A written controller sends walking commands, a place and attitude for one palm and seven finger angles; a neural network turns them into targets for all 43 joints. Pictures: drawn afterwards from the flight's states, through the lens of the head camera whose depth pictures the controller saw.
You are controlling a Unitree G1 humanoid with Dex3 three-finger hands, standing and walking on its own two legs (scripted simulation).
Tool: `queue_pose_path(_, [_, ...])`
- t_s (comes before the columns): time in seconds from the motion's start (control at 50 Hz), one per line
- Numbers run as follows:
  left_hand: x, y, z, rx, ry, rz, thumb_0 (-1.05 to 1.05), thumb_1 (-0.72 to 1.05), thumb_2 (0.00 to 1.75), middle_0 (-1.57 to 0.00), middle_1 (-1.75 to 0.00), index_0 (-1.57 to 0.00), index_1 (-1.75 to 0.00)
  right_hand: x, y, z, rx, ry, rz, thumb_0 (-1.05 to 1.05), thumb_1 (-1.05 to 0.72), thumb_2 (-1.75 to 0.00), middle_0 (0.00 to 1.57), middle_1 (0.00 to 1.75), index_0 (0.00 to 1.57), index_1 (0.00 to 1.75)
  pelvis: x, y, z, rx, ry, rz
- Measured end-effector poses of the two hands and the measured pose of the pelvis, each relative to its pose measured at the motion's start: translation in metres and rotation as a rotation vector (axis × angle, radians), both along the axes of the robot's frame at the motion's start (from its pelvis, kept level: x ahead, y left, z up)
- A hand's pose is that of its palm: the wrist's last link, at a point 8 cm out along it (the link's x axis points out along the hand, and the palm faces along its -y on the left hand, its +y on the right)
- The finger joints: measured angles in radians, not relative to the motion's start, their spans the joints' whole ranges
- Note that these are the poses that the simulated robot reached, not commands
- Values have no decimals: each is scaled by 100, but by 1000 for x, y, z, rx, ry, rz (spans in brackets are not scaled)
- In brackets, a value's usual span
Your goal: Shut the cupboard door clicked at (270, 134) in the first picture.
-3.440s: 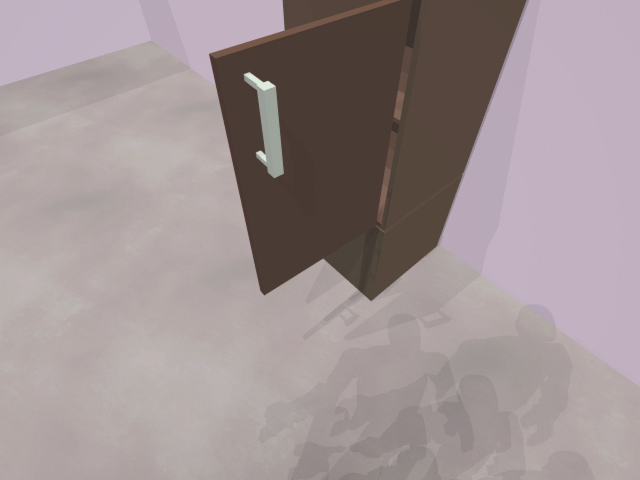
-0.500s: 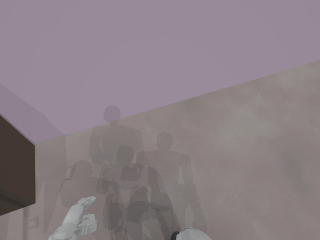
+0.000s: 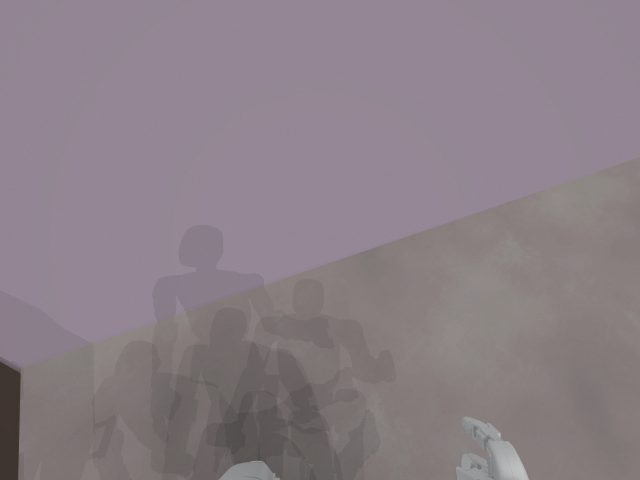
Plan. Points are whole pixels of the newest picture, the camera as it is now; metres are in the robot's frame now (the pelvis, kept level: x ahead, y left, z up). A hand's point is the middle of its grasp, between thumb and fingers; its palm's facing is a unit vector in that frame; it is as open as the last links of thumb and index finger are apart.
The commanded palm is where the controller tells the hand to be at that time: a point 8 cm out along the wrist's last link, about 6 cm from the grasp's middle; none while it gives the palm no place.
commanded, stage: walk to a spot facing it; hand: left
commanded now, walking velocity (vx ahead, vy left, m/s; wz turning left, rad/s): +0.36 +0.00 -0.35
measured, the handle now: out of the picture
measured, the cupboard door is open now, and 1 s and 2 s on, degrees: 86 86 86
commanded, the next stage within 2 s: turn to face it in 0.30 s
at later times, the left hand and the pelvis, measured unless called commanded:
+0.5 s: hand (275, 329) +0.35 +0.11 -0.15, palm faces -0.15 -0.96 -0.24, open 7.4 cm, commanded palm none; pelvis +0.22 -0.06 +0.01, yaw -7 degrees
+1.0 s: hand (280, 298) +0.41 +0.12 -0.15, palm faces +0.17 -0.94 -0.28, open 7.4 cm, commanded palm none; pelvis +0.35 -0.10 +0.00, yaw +9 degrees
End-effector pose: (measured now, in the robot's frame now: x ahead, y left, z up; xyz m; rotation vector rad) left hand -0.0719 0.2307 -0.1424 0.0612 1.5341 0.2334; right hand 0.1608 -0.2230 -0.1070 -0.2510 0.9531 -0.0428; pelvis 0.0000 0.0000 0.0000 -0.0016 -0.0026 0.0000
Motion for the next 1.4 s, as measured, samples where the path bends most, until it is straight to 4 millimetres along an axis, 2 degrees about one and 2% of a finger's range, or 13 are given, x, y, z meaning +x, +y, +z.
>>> queue_pose_path(0.1, [87, 8, 7, -7, -80, -55, 1, 92, 89, -20, -30, -19, -30, -21, 0, -3, 6, 123, -83, 0, -91, -90, 20, 30, 20, 29, 41, 3, 12, 14, -4, -28])
queue_pose_path(0.22, [224, -3, 23, -6, -246, -178, 1, 92, 90, -19, -30, -19, -30, -72, -24, -11, 2, 352, -245, -1, -94, -90, 20, 30, 20, 29, 95, -4, 19, 9, 2, -80])
queue_pose_path(0.32, [341, -28, 24, 23, -354, -312, 1, 92, 90, -19, -30, -19, -30, -102, -45, -24, 23, 519, -359, 0, -92, -90, 20, 30, 20, 29, 146, -29, 6, 15, -2, -124])
queue_pose_path(0.36, [379, -38, 19, 47, -420, -340, 0, 91, 90, -19, -30, -19, -30, -104, -53, -34, 37, 577, -386, 0, -92, -90, 20, 30, 20, 29, 165, -43, -6, 32, -5, -129])
queue_pose_path(0.42, [408, -51, 22, 63, -440, -342, 0, 92, 90, -20, -30, -19, -30, -80, -65, -35, 41, 596, -407, 0, -91, -90, 20, 30, 20, 29, 186, -52, -4, 12, -13, -134])
queue_pose_path(0.56, [432, -78, 22, 12, -345, -317, 0, 92, 89, -20, -30, -20, -30, 38, -69, -16, 58, 427, -372, 0, -91, -90, 19, 30, 20, 29, 243, -64, 16, 5, 16, -109])
queue_pose_path(0.68, [453, -67, 2, -1, -332, -199, -1, 95, 89, -20, -30, -20, -30, 124, -61, -25, 35, 389, -261, 1, -94, -90, 20, 30, 20, 29, 294, -58, 4, -27, 2, -38])
queue_pose_path(0.84, [462, -57, 5, 49, -256, -101, 0, 93, 89, -20, -30, -20, -30, 203, -74, -25, 4, 342, -158, 1, -92, -90, 20, 30, 20, 29, 326, -67, 5, -5, 30, 36])
queue_pose_path(0.96, [473, -67, 22, 123, -332, -48, 0, 92, 89, -20, -30, -19, -30, 249, -107, -33, 10, 324, -89, 0, -91, -90, 20, 30, 20, 29, 341, -95, 3, 9, 34, 116])
queue_pose_path(1.06, [456, -78, 33, 162, -326, 29, 0, 91, 89, -20, -30, -20, -30, 301, -130, -26, -20, 314, -9, 0, -91, -90, 20, 30, 20, 29, 354, -108, 9, 25, 23, 203])
queue_pose_path(1.14, [434, -87, 33, 150, -272, 88, 0, 91, 89, -20, -30, -20, -30, 349, -129, -12, -41, 270, 65, 0, -91, -90, 20, 30, 20, 29, 366, -112, 15, 45, 31, 259])
queue_pose_path(1.3, [380, -88, 5, 98, -158, 233, 0, 91, 89, -20, -30, -20, -30, 436, -79, -6, -78, 139, 266, 0, -91, -90, 19, 30, 20, 29, 380, -98, 0, 18, 38, 362])
queue_pose_path(1.4, [377, -76, 2, 119, -136, 305, 1, 91, 89, -20, -30, -20, -30, 448, -58, -1, -88, 118, 333, 0, -91, -90, 20, 30, 20, 29, 385, -98, 1, 5, 27, 422])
